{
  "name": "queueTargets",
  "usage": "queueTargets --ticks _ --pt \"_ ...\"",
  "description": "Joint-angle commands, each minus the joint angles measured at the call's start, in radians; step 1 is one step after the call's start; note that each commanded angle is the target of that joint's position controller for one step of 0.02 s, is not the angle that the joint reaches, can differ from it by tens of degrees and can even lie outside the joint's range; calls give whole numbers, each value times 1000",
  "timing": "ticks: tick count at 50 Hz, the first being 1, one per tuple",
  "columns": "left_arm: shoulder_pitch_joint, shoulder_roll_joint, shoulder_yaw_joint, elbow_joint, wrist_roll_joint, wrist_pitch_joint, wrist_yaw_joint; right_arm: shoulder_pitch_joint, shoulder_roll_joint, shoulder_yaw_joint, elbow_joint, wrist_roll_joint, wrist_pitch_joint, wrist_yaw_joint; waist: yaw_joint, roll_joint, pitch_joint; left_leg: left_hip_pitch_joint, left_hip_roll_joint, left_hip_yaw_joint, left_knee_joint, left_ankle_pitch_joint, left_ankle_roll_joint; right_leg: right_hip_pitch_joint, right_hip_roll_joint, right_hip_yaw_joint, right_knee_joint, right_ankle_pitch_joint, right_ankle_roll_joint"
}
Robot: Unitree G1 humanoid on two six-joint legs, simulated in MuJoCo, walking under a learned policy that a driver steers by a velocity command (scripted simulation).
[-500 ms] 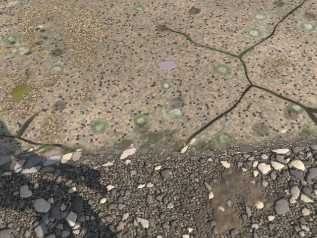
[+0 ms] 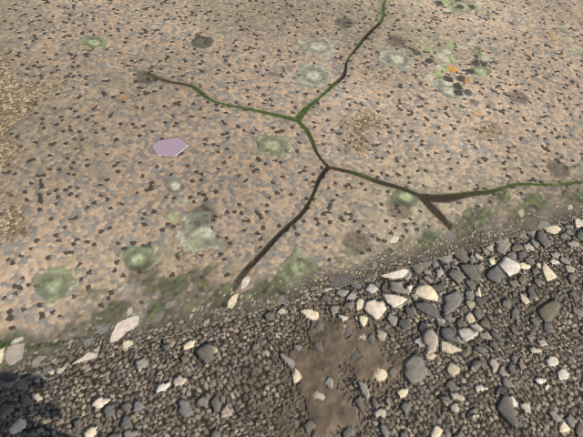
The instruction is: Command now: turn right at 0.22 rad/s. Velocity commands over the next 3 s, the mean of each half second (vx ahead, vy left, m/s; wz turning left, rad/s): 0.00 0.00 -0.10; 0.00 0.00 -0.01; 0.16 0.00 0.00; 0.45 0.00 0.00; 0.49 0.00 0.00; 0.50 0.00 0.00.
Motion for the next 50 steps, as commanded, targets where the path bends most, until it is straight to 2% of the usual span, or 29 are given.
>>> queueTargets --ticks 1,5,7,8,9,10,11,12,13,15,17,20,26,37,50 --pt "4 36 -4 -34 -7 2 3 39 -134 -31 -23 0 -17 0 -15 200 -79 177 216 -170 -55 536 140 -38 -15 -22 -114 -9 16" --pt "-24 18 -26 -10 -17 6 16 49 -155 -36 8 -6 -11 10 -28 236 -80 126 210 -171 -43 505 143 132 -50 -117 -369 -44 -6" --pt "-7 14 -33 12 -22 -1 26 57 -158 -38 29 -5 -5 13 -14 238 -76 112 208 -183 -17 540 136 202 -59 -140 -521 35 -27" --pt "19 4 -38 31 -20 -8 31 50 -155 -37 39 0 -1 13 11 215 -75 88 198 -175 4 537 112 272 -67 -144 -669 158 -41" --pt "28 16 -40 43 -11 -20 37 57 -147 -35 48 2 -4 12 18 182 -80 31 194 -177 14 483 72 372 -105 -97 -774 306 -57" --pt "26 62 -36 45 6 -34 46 71 -121 -27 42 6 -13 16 3 108 -119 -51 173 -157 33 350 26 490 -207 14 -774 385 -78" --pt "-36 115 -31 48 5 -41 45 96 -78 -16 37 18 -16 20 -55 -46 -90 -73 77 -70 0 104 -4 425 -310 109 -710 594 -136" --pt "-57 52 -48 55 -5 -48 36 86 -85 -14 71 10 -6 11 -31 -25 -86 32 71 -55 -41 2 -12 338 -325 89 -693 578 -164" --pt "-77 30 -57 60 -6 -55 32 68 -96 -19 85 4 -1 8 -29 -34 -52 43 66 -66 -59 41 -12 314 -279 65 -696 486 -143" --pt "-51 33 -61 93 -5 -59 40 46 -120 -28 108 3 3 13 -8 -45 -23 61 77 -71 -55 138 -11 296 -229 36 -712 425 -113" --pt "-26 30 -64 129 -11 -63 45 72 -100 -22 141 5 2 16 -13 -30 -21 72 89 -74 -65 165 -14 300 -219 24 -718 422 -108" --pt "-27 20 -70 159 -10 -66 45 78 -86 -18 187 5 4 13 -13 15 -5 73 89 -73 -78 141 -22 287 -217 25 -728 381 -111" --pt "-22 15 -77 213 -10 -72 47 76 -75 -12 256 5 7 9 -16 39 5 90 95 -74 -82 130 -25 257 -211 26 -749 336 -114" --pt "34 -17 -92 287 -9 -76 50 86 -51 0 339 6 8 3 -14 47 6 85 102 -73 -74 123 -24 247 -200 14 -751 329 -114" --pt "95 -56 -97 329 -9 -77 54 111 -17 10 390 7 6 -5 -9 52 18 60 103 -72 -64 122 -23 247 -193 1 -736 343 -113"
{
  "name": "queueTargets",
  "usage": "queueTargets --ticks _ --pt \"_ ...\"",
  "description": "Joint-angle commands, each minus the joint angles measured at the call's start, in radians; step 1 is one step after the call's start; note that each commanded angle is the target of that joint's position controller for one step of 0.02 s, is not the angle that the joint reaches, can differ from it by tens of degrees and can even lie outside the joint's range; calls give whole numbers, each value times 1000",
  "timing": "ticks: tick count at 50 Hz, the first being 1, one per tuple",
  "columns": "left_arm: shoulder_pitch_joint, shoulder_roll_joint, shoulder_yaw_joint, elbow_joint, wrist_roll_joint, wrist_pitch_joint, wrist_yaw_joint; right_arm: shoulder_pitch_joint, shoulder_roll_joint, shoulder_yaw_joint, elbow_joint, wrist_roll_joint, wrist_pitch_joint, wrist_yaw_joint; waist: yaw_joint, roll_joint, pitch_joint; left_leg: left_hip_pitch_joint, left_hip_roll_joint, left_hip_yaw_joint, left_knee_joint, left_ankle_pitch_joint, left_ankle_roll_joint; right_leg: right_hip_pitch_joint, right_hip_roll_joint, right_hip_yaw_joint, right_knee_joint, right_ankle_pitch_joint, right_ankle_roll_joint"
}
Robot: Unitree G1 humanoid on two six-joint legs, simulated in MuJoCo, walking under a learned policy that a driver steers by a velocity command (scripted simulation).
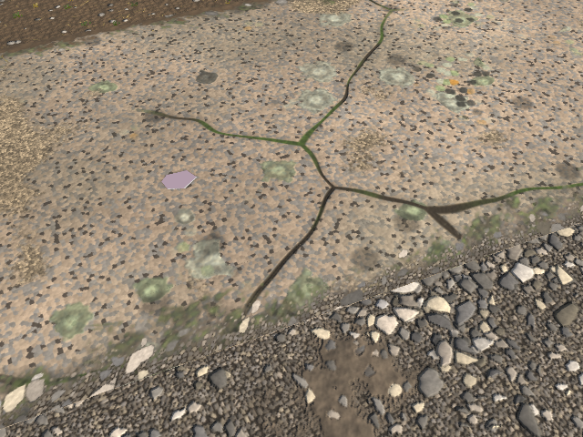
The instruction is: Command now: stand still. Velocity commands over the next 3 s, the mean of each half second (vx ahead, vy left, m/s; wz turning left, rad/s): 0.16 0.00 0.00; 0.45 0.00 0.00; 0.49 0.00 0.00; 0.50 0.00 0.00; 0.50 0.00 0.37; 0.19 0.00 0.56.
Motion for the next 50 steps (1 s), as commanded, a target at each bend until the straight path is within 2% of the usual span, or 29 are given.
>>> queueTargets --ticks 1,8,9,12,14,15,16,18,20,21,22,23,24,25,26,27,28,30,33,37,40,42,44,45,46,47,48,49,50 --pt "56 91 14 -8 0 -5 4 57 -82 -11 -3 0 -5 -4 -1 -10 37 15 84 -72 -39 110 32 -76 -131 105 -72 156 -17" --pt "76 74 15 1 1 -5 5 72 -67 -10 10 0 -6 -7 1 -9 40 8 84 -72 -35 112 33 -75 -130 100 -65 161 -17" --pt "86 70 14 3 2 -5 5 79 -60 -8 13 -2 -6 -7 3 -12 20 14 75 -67 -38 45 34 -69 -123 101 -79 67 -20" --pt "114 127 43 -1 4 9 3 62 -70 -19 -10 -14 0 1 19 -79 74 -100 -9 -5 88 -288 59 -117 -129 176 -112 -408 -82" --pt "185 148 61 5 6 14 -1 14 -37 -15 -48 -29 -7 13 54 -143 149 -264 -39 49 240 -319 65 -105 -239 344 -200 -626 -158" --pt "200 147 67 7 9 10 -2 -5 -24 -12 -67 -37 -17 18 60 -158 180 -302 -11 70 307 -263 66 -112 -302 417 -228 -628 -195" --pt "200 142 71 2 13 4 -4 -24 -32 -15 -85 -35 -30 22 60 -146 188 -337 12 60 352 -247 70 -108 -331 446 -244 -577 -215" --pt "187 152 81 -11 20 -13 -8 -33 -52 -24 -112 -27 -53 33 47 -121 168 -367 36 46 365 -271 79 -64 -337 420 -230 -449 -221" --pt "148 147 86 -25 10 -26 -11 7 -45 -30 -117 -13 -72 41 6 -112 148 -233 24 74 233 -201 87 -114 -292 325 -185 -331 -189" --pt "104 142 86 -39 1 -29 -13 85 -29 -32 -94 -6 -78 41 -41 -100 131 -67 -4 106 122 -122 90 -202 -248 256 -138 -290 -161" --pt "77 129 84 -55 1 -34 -14 194 -32 -41 -53 -1 -81 37 -83 -64 107 125 -37 110 47 -90 86 -309 -198 197 -56 -252 -135" --pt "51 86 71 -76 6 -47 -20 304 -84 -59 -27 -11 -87 28 -127 64 74 292 74 -64 -57 -174 98 -432 -118 88 156 -187 -97" --pt "38 13 51 -118 4 -60 -31 434 -198 -88 -12 -11 -88 23 -154 299 3 399 326 -498 -243 -463 175 -591 11 -82 483 -244 -47" --pt "21 104 72 -128 37 -59 -38 416 -177 -86 4 -6 -73 23 -110 194 70 298 390 -605 -259 -515 217 -647 -32 -58 665 -290 -52" --pt "5 94 72 -126 42 -62 -49 311 -129 -73 -35 -10 -75 28 -58 68 143 208 360 -531 -257 -480 212 -662 -87 -28 739 -193 -59" --pt "8 62 65 -120 33 -69 -58 239 -113 -68 -62 -10 -84 33 -28 28 157 154 318 -432 -266 -352 199 -639 -116 -19 745 -103 -53" --pt "13 54 65 -116 29 -72 -65 204 -99 -62 -77 -9 -93 32 -6 20 143 138 278 -346 -275 -228 183 -607 -134 -24 727 -41 -43" --pt "16 65 72 -114 32 -62 -72 228 -68 -49 -64 -7 -108 28 6 41 103 167 223 -213 -259 45 162 -587 -134 -61 711 14 -21" --pt "-52 59 75 -145 26 -44 -72 314 -60 -38 -30 -4 -115 25 1 68 78 212 193 -102 -212 403 151 -626 -116 -113 691 43 -3" --pt "-254 35 60 -228 17 -37 -73 329 -52 -25 -29 -8 -116 18 -26 79 121 157 159 -36 -226 552 144 -599 -85 -175 474 113 7" --pt "-330 29 49 -262 7 -38 -69 342 -71 -24 -22 -9 -120 11 -35 99 127 152 167 -11 -221 670 143 -480 -47 -217 289 150 -18" --pt "-284 60 57 -261 5 -40 -59 322 -92 -29 -21 -9 -125 8 1 107 90 188 188 5 -144 892 135 -370 -16 -222 241 135 -58" --pt "-93 106 81 -208 4 -51 -46 289 -117 -37 -26 -10 -125 3 88 113 -14 228 198 15 73 1057 126 -186 21 -201 211 100 -100" --pt "58 123 95 -158 6 -59 -38 260 -128 -41 -33 -4 -120 5 158 104 -85 190 186 28 252 988 123 -18 13 -183 132 140 -121" --pt "199 178 115 -125 27 -64 -28 254 -108 -37 -50 0 -120 13 207 52 -164 29 149 45 501 702 122 194 -123 -35 98 16 -159" --pt "251 259 134 -127 50 -63 -30 334 9 -19 -75 14 -115 26 140 -151 -261 -278 -19 91 898 -126 94 403 -426 438 40 -85 -278" --pt "184 238 135 -126 12 -52 -44 319 -74 -47 -74 10 -107 30 123 -112 -267 -426 -64 -25 1056 -264 106 373 -459 685 -111 -208 -343" --pt "60 186 120 -149 -2 -54 -47 222 -95 -54 -114 -2 -107 30 72 -69 -95 -495 8 -39 1028 -170 118 230 -434 534 -152 -269 -307" --pt "4 116 104 -157 -1 -66 -52 152 -90 -55 -131 -9 -111 33 57 -9 -5 -477 39 -31 976 -109 118 93 -392 424 -189 -182 -275"
Over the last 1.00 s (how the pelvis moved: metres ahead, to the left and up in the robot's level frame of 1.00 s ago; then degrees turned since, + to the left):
0.00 -0.03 0.00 -1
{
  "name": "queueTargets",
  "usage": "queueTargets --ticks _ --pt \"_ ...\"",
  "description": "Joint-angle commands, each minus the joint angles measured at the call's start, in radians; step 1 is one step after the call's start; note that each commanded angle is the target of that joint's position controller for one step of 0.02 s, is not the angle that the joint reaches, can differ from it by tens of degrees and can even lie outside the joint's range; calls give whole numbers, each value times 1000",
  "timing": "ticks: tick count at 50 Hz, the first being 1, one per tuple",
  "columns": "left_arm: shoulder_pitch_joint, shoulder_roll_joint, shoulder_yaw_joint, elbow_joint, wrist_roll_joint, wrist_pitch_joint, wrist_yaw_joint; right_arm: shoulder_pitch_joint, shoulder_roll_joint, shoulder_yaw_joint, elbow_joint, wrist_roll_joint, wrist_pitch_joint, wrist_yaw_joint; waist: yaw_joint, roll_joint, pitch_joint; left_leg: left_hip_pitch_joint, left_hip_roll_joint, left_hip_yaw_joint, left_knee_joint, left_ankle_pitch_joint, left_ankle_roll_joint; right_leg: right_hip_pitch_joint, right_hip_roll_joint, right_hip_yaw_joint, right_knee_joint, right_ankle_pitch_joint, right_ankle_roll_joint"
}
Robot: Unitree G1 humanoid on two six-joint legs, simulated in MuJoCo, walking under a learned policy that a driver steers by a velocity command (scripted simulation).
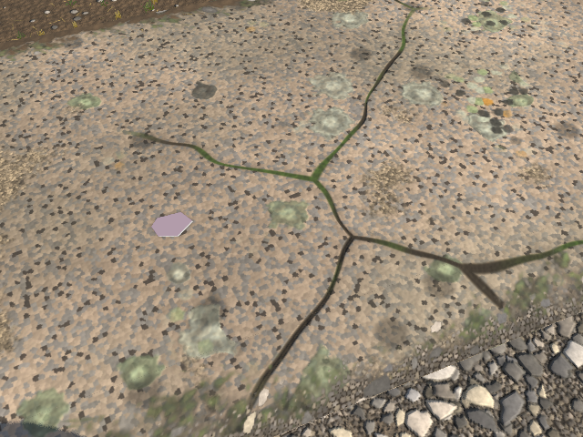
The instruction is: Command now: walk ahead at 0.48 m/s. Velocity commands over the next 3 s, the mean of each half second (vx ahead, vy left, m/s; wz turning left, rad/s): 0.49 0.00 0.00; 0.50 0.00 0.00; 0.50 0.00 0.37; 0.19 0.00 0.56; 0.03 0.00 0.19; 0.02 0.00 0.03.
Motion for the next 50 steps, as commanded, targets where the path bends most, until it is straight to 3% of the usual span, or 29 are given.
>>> queueTargets --ticks 1,3,6,9,12,17,20,22,23,24,25,26,27,28,30,32,34,37,40,45,48,49,50 --pt "146 58 14 27 -4 -15 -1 -44 -97 -30 -91 -11 -11 7 31 18 -3 -412 94 -60 154 104 12 282 -363 526 -412 -116 -146" --pt "187 26 -2 59 -1 -35 9 -13 -53 -26 -85 -28 14 18 -16 -3 -6 -320 117 -56 68 108 -11 193 -307 394 -424 61 -107" --pt "262 69 0 84 -4 -52 12 -83 -56 -31 -118 -30 38 28 -26 -36 11 -374 131 -16 -26 151 -38 190 -274 300 -443 189 -95" --pt "320 79 -4 88 -7 -49 11 -244 -75 -32 -177 -25 45 35 7 -48 39 -470 146 25 -166 267 -61 232 -247 246 -465 268 -71" --pt "376 71 -12 95 -8 -46 12 -376 -63 -23 -222 -12 41 39 44 -63 41 -460 123 65 -352 359 -73 277 -223 198 -453 387 -36" --pt "461 81 -15 120 2 -42 23 -507 -69 -17 -269 -6 33 36 87 -85 40 -465 79 96 -523 373 -46 453 -262 189 -405 515 -39" --pt "432 101 -10 121 10 -40 31 -472 -91 -27 -273 -8 21 29 44 -93 20 -376 41 103 -589 268 1 522 -292 172 -302 744 -38" --pt "404 120 -4 119 10 -36 32 -272 -125 -48 -210 -10 8 15 -42 -95 -80 -145 -17 119 -654 230 41 518 -278 150 -78 921 -16" --pt "384 117 -5 110 1 -35 30 -103 -156 -65 -157 -24 -1 5 -114 -76 -163 88 21 79 -699 278 71 400 -247 124 119 791 1" --pt "403 58 -21 72 -23 -37 21 55 -250 -91 -132 -50 -6 -5 -144 48 -295 377 275 -223 -708 185 145 129 -169 76 444 399 30" --pt "505 18 -20 78 -39 -32 15 49 -291 -102 -131 -43 5 9 -86 189 -371 510 482 -660 -827 207 275 -147 4 102 745 -353 52" --pt "409 92 3 70 -13 -24 18 -44 -238 -93 -137 -7 13 17 -58 44 -251 391 419 -599 -870 94 238 -223 -67 201 783 -265 37" --pt "321 84 4 38 -5 -30 13 -142 -174 -75 -154 1 10 21 -30 21 -111 233 383 -453 -912 110 200 -240 -105 197 735 -170 37" --pt "283 65 4 32 -2 -30 10 -186 -127 -62 -156 -4 2 23 -2 -6 -51 128 333 -355 -947 193 164 -208 -137 193 678 -116 38" --pt "307 32 3 38 19 -7 -2 -170 -73 -43 -128 -3 -11 14 47 23 -29 20 263 -220 -980 312 114 -122 -166 183 598 -83 59" --pt "298 18 4 30 22 11 -12 -107 -92 -43 -100 -1 -26 9 59 30 -30 8 243 -165 -989 422 112 -121 -166 160 563 -67 77" --pt "224 24 6 2 23 22 -17 -70 -124 -48 -88 0 -30 8 58 36 -8 10 229 -125 -1013 441 111 -184 -180 140 511 -11 93" --pt "76 37 5 -51 17 27 -21 -12 -122 -41 -78 0 -27 8 26 42 25 45 209 -90 -1034 493 99 -270 -193 112 381 93 115" --pt "-42 25 -5 -91 7 23 -23 40 -120 -35 -68 0 -27 7 -5 47 33 85 194 -54 -1028 574 81 -256 -174 81 209 168 121" --pt "-164 32 -11 -138 3 15 -20 118 -130 -35 -40 -10 -23 -5 -40 59 45 241 235 -45 -986 673 93 -256 -138 56 50 160 88" --pt "-127 51 -2 -141 3 1 -15 89 -147 -40 -37 -17 -19 -15 1 63 26 297 260 -27 -887 894 82 -157 -99 45 -17 56 42" --pt "-53 64 6 -118 4 -4 -8 74 -158 -44 -37 -18 -18 -16 34 70 -13 297 256 -16 -801 1022 70 -56 -67 35 -36 21 23" --pt "84 81 19 -73 7 -13 0 62 -159 -44 -38 -14 -14 -14 91 53 -79 264 231 -8 -643 1062 56 112 -40 29 -97 44 3"
Over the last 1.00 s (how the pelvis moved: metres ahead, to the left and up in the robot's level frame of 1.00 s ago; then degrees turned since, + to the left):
0.33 0.04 -0.03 1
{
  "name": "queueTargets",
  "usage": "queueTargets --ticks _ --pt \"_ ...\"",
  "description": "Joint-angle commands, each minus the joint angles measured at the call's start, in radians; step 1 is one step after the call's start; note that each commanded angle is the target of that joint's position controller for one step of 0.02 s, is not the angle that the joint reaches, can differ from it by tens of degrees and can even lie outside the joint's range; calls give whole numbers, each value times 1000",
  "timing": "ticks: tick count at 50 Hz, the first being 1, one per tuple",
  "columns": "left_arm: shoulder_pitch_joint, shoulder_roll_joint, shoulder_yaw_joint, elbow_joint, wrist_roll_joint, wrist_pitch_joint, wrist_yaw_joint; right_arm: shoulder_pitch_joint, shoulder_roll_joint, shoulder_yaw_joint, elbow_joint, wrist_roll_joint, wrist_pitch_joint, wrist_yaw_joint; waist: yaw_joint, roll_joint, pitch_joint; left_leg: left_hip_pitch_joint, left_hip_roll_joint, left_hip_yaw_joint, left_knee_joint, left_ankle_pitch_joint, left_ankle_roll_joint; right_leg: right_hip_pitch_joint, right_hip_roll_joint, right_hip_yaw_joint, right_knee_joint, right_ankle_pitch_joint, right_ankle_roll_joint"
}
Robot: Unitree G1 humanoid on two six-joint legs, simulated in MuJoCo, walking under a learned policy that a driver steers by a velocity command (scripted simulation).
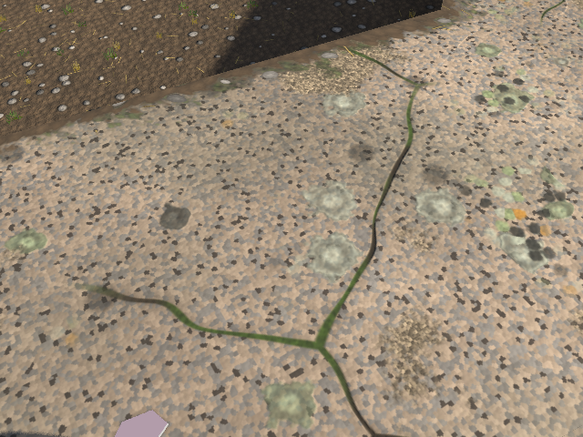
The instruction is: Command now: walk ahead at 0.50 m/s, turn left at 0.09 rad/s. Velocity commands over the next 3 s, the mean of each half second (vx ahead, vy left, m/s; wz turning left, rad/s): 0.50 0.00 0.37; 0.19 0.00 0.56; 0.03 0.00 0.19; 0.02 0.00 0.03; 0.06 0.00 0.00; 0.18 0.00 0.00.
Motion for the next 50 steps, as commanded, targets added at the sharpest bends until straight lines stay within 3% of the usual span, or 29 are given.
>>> queueTargets --ticks 1,2,3,4,5,6,7,9,13,18,22,25,26,27,28,29,30,31,32,33,34,35,36,39,44,47,50 --pt "375 156 58 66 19 -32 25 -6 -144 -23 -38 10 -3 -2 209 47 -166 -192 219 -59 472 884 84 474 -18 59 -88 -7 -74" --pt "509 261 84 77 47 -37 35 42 -64 -3 -79 46 -3 9 212 -120 -316 -499 102 1 829 397 44 770 -317 442 -128 -121 -155" --pt "471 269 90 72 20 -19 21 94 -96 -21 -65 48 4 6 174 -173 -373 -669 -8 -70 1052 -126 44 797 -441 746 -254 -137 -224" --pt "355 211 75 53 -2 -12 17 13 -137 -35 -76 27 13 3 131 -56 -217 -726 69 -128 1081 -43 52 648 -397 608 -279 -215 -187" --pt "273 141 56 39 -6 -20 13 -56 -115 -32 -92 19 11 9 113 -15 -95 -725 106 -128 1034 34 50 494 -355 477 -332 -205 -154" --pt "239 102 45 41 -2 -28 14 -75 -89 -31 -93 16 17 12 85 -9 -29 -694 135 -125 976 77 50 394 -307 372 -370 -159 -105" --pt "246 77 36 56 -4 -36 21 -76 -83 -34 -95 0 30 18 63 -34 -5 -659 153 -124 937 97 43 333 -271 291 -388 -95 -74" --pt "292 73 33 76 -6 -53 29 -63 -59 -36 -97 -8 55 31 42 -46 -8 -636 154 -111 924 130 32 307 -246 197 -400 15 -54" --pt "360 106 39 93 -8 -68 34 -191 -59 -40 -152 -4 77 45 43 -46 13 -773 171 -86 862 258 16 356 -226 62 -414 156 -32" --pt "421 104 32 107 -8 -66 43 -377 -48 -26 -225 2 72 60 75 -52 46 -789 149 -13 589 400 6 406 -197 -62 -399 313 -6" --pt "494 129 35 132 -5 -55 57 -486 -50 -17 -277 -4 70 66 106 -52 56 -769 118 63 432 369 39 536 -237 -114 -359 457 -7" --pt "479 159 43 132 -1 -39 69 -438 -73 -27 -276 -11 70 62 66 -82 19 -667 47 112 393 246 92 610 -254 -164 -201 848 1" --pt "463 174 48 127 0 -32 74 -369 -84 -33 -257 -15 67 58 37 -96 -15 -601 8 127 385 204 113 616 -252 -174 -88 977 3" --pt "451 188 53 118 -1 -23 74 -276 -101 -43 -229 -18 59 53 3 -99 -70 -503 -21 120 343 198 134 602 -251 -173 70 986 3" --pt "431 195 57 106 -10 -17 69 -162 -128 -58 -195 -28 45 45 -52 -73 -134 -337 -32 89 231 295 160 523 -238 -179 291 837 24" --pt "418 174 53 74 -23 -20 62 -85 -215 -84 -183 -36 35 34 -86 20 -216 -107 128 -100 213 519 215 299 -175 -180 600 350 63" --pt "490 91 40 4 -45 -19 51 -144 -335 -112 -220 -21 45 30 9 237 -334 193 463 -598 245 1092 429 -100 41 -94 993 -524 122" --pt "396 151 46 -12 -22 -19 49 -98 -325 -112 -229 17 63 21 -33 17 -371 128 444 -552 196 1139 431 -134 -1 97 997 -425 120" --pt "341 127 39 -36 -30 -23 49 -178 -282 -99 -236 21 67 12 -4 23 -247 9 418 -452 160 1058 392 -165 -39 112 946 -345 116" --pt "337 130 41 -27 -22 -23 51 -237 -221 -83 -241 26 69 10 37 -25 -129 -136 355 -380 113 988 328 -143 -67 111 842 -302 117" --pt "325 142 47 -34 -1 -9 52 -266 -189 -73 -247 34 70 5 63 -24 -84 -221 299 -328 90 945 285 -110 -81 118 769 -285 122" --pt "353 137 48 -32 16 14 50 -283 -170 -65 -254 35 68 3 89 -12 -81 -287 264 -289 75 938 262 -54 -81 116 723 -270 130" --pt "362 128 48 -35 19 34 49 -276 -176 -63 -256 30 63 6 99 -5 -94 -312 243 -275 76 961 250 -28 -73 114 687 -263 137" --pt "346 116 43 -59 12 60 46 -246 -231 -75 -262 17 53 11 105 23 -137 -310 206 -257 94 1034 224 -39 -61 106 606 -208 153" --pt "206 155 46 -124 7 82 49 -183 -247 -79 -282 21 77 1 57 78 -145 -251 191 -333 97 842 167 -130 -62 128 514 -144 167" --pt "146 166 45 -153 2 90 53 -156 -257 -83 -297 16 89 -3 36 87 -125 -208 205 -408 93 713 170 -170 -54 152 461 -158 168" --pt "137 165 40 -160 -3 89 57 -145 -246 -78 -305 7 93 -5 29 98 -113 -181 219 -426 104 715 181 -147 -43 154 395 -183 153"
Over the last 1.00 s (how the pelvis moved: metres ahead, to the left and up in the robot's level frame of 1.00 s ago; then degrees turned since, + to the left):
0.56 0.02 0.01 -1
